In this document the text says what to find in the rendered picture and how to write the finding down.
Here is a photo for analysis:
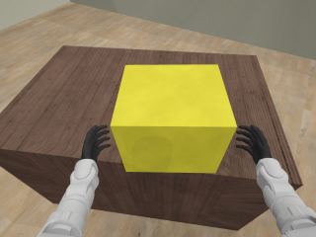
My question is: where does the pedestal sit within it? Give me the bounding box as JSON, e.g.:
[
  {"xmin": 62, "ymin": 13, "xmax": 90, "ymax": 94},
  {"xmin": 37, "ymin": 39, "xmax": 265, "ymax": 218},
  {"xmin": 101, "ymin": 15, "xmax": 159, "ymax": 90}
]
[{"xmin": 0, "ymin": 45, "xmax": 303, "ymax": 231}]

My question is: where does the robot right upper arm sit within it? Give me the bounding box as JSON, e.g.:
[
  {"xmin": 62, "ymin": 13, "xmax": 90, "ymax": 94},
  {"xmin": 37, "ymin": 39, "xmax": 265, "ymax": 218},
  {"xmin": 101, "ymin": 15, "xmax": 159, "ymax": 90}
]
[{"xmin": 281, "ymin": 226, "xmax": 316, "ymax": 237}]

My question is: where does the carton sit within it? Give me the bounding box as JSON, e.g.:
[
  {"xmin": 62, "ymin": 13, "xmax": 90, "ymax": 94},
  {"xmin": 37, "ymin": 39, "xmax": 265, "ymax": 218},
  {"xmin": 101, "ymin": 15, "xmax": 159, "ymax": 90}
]
[{"xmin": 110, "ymin": 64, "xmax": 237, "ymax": 174}]

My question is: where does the left robot forearm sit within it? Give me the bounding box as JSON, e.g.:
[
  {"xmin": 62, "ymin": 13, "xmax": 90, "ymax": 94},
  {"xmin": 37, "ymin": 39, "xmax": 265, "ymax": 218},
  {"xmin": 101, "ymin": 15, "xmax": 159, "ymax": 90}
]
[{"xmin": 37, "ymin": 159, "xmax": 100, "ymax": 237}]

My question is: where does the robot left hand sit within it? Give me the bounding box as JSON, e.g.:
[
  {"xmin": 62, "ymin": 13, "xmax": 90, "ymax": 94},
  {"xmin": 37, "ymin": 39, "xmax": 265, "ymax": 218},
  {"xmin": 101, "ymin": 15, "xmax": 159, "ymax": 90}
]
[{"xmin": 80, "ymin": 124, "xmax": 111, "ymax": 163}]

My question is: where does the right robot forearm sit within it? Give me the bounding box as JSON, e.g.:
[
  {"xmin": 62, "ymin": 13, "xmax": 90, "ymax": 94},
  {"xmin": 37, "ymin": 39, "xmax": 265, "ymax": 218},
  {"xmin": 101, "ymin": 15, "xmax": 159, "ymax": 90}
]
[{"xmin": 255, "ymin": 158, "xmax": 316, "ymax": 235}]

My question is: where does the robot right hand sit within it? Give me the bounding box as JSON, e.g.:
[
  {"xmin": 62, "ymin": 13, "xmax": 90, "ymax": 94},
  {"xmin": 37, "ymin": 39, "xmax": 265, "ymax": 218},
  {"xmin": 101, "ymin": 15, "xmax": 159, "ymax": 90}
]
[{"xmin": 236, "ymin": 124, "xmax": 273, "ymax": 165}]

